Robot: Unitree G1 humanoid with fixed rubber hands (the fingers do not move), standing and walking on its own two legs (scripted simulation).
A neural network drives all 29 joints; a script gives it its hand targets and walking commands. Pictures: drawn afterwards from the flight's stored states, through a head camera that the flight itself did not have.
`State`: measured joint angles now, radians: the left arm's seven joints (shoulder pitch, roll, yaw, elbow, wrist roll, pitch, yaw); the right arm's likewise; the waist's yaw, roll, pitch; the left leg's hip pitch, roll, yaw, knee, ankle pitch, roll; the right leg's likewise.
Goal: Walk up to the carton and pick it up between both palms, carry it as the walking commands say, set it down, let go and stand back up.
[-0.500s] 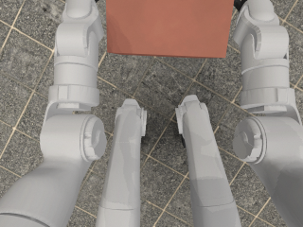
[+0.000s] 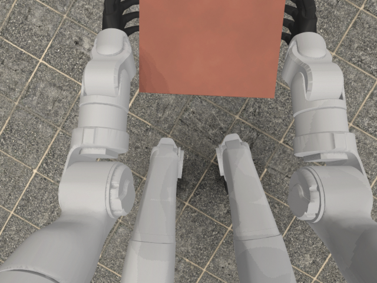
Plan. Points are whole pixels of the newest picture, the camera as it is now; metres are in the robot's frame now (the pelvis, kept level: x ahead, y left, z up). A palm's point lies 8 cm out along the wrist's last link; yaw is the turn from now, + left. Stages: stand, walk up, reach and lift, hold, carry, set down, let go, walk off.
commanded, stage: reach and lift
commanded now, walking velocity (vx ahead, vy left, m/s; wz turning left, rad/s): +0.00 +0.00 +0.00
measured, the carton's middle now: (204, 57) +0.49 -0.02 -0.14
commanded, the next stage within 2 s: none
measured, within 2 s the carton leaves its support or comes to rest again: neither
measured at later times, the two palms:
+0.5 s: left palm (95, 25) +0.49 +0.13 +0.02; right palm (326, 28) +0.47 -0.17 +0.02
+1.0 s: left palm out of the picture +0.47 +0.13 +0.14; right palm out of the picture +0.45 -0.17 +0.14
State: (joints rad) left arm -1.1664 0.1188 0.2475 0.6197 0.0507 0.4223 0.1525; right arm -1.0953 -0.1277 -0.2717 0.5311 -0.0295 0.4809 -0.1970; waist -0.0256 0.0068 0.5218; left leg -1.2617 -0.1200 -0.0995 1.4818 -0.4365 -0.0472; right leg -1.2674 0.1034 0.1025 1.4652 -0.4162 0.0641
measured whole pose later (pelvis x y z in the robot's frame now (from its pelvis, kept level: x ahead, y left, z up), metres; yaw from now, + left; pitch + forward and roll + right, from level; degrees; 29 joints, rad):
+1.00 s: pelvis +0.10 +0.00 +0.14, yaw +0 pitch +13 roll +0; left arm -0.60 -0.12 0.39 0.74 0.31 0.39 0.10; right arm -0.54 0.11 -0.39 0.66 -0.25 0.42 -0.13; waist -0.02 0.00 -0.14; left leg -0.71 -0.07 -0.13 0.82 -0.33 -0.02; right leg -0.72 0.08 0.13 0.80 -0.30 0.03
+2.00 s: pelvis +0.14 +0.00 +0.19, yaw +0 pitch -7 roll +0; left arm -0.38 -0.14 0.27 0.51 0.28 0.72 0.12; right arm -0.36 0.15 -0.28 0.46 -0.27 0.72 -0.10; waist 0.00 0.00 -0.08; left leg -0.06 -0.05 -0.14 0.40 -0.22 0.00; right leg -0.07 0.04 0.12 0.40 -0.21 0.01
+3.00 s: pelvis +0.14 +0.01 +0.19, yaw +0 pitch -7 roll +0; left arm -0.27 -0.15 0.21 0.33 0.26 0.75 0.12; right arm -0.24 0.15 -0.21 0.30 -0.27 0.74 -0.02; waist 0.01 0.00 -0.05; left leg -0.04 -0.06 -0.12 0.38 -0.21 0.01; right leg -0.05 0.03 0.13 0.37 -0.20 0.02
